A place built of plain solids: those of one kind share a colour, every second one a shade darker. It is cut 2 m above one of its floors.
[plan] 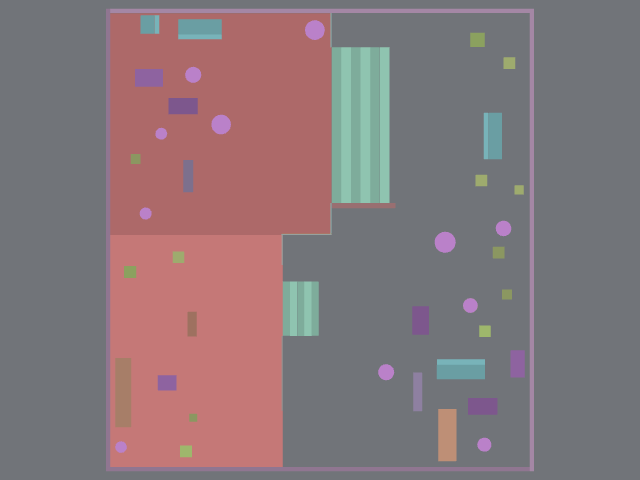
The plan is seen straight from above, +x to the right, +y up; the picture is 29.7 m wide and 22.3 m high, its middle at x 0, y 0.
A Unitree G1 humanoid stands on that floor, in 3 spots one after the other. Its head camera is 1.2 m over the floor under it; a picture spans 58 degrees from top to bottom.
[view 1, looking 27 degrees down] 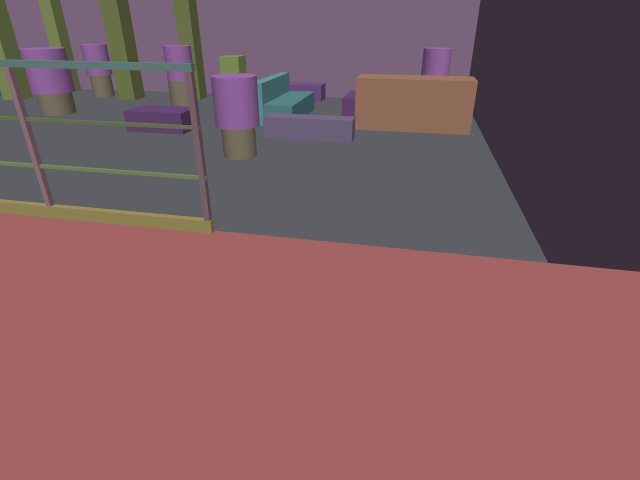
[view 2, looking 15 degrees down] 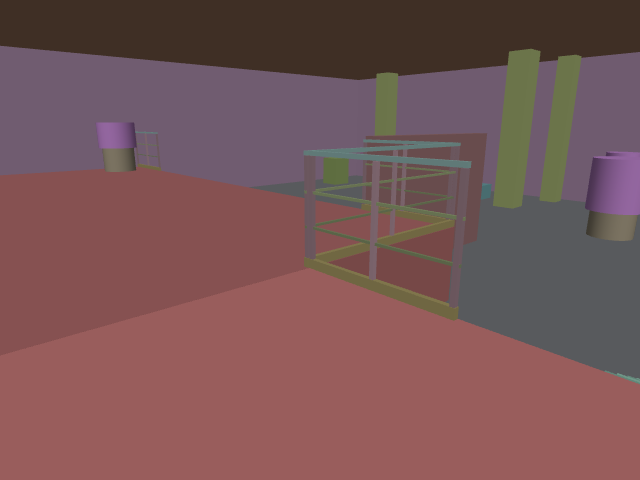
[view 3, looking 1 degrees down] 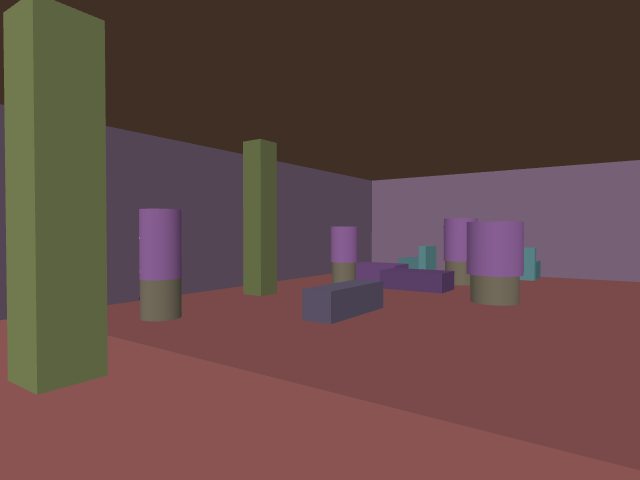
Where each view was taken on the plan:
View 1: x -4.03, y -9.10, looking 12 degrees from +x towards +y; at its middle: ground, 4.75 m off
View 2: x -4.08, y -2.47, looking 48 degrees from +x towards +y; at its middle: floor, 4.64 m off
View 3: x -2.78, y -2.47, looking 125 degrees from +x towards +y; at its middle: wall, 12.15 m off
